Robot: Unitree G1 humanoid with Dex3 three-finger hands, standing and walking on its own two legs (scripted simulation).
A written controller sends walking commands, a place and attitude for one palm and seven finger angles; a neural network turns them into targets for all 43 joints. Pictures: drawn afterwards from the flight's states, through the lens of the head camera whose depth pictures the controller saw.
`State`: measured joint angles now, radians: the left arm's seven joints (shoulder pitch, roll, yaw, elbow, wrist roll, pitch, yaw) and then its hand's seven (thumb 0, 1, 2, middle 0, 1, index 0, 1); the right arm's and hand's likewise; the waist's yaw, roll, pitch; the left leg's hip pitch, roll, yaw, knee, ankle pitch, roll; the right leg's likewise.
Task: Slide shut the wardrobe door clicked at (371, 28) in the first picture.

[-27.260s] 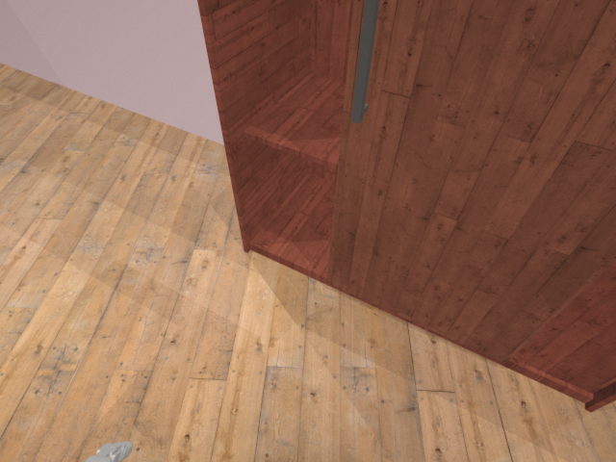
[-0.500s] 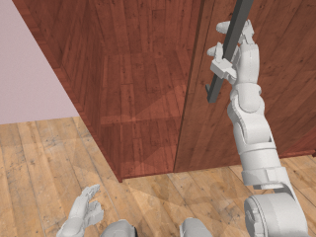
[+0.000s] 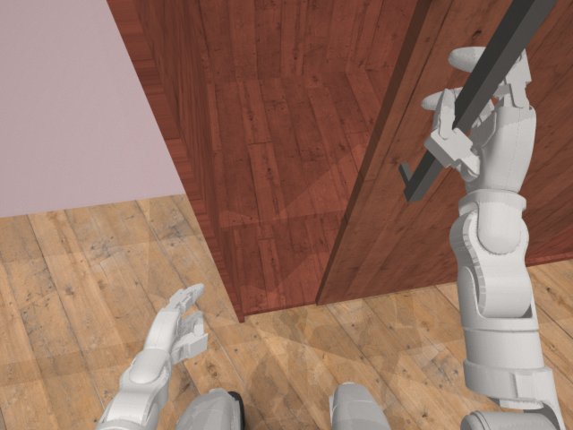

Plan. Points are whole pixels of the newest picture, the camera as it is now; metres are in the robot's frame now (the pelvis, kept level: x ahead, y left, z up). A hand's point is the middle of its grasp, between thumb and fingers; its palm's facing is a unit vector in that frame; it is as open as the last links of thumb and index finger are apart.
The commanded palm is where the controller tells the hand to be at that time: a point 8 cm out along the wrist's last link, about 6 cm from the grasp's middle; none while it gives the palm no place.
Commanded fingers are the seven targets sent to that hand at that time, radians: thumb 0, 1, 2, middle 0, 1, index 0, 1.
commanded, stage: step sideways, sliding the door along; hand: right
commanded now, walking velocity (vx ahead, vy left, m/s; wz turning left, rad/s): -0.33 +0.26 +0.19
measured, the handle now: (453, 104) +0.42 -0.19 +0.19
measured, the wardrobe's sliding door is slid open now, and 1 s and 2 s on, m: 0.24 0.00 0.00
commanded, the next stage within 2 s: stop walking and hold the door there in 0.96 s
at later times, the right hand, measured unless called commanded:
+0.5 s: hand (270, 158) +0.35 +0.01 +0.19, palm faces +0.06 +1.00 -0.05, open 6.2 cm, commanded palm +0.33 +0.01 +0.19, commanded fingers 0.00 -0.90 -0.90 0.45 1.40 0.45 1.40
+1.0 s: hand (197, 164) +0.34 +0.08 +0.19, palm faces +0.14 +0.99 -0.04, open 6.2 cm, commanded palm +0.31 +0.10 +0.20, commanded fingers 0.00 -0.90 -0.90 0.45 1.40 0.45 1.40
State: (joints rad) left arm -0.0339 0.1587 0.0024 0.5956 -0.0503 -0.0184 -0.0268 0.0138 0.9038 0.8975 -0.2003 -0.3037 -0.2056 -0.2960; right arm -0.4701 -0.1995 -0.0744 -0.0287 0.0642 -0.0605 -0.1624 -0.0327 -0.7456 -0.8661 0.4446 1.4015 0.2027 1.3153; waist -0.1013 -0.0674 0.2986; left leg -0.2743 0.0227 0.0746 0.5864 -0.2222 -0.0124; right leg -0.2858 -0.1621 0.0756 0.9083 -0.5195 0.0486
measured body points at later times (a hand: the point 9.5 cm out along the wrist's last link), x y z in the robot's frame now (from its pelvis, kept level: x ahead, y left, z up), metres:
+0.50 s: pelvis -0.02 +0.11 +0.00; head +0.05 +0.11 +0.45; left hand +0.20 +0.31 -0.09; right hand +0.34 -0.05 +0.19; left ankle +0.01 +0.23 -0.72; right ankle -0.01 -0.06 -0.72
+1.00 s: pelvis -0.05 +0.21 +0.01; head +0.00 +0.19 +0.45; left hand +0.11 +0.44 -0.09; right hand +0.33 +0.02 +0.20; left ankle -0.03 +0.32 -0.68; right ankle -0.03 +0.09 -0.72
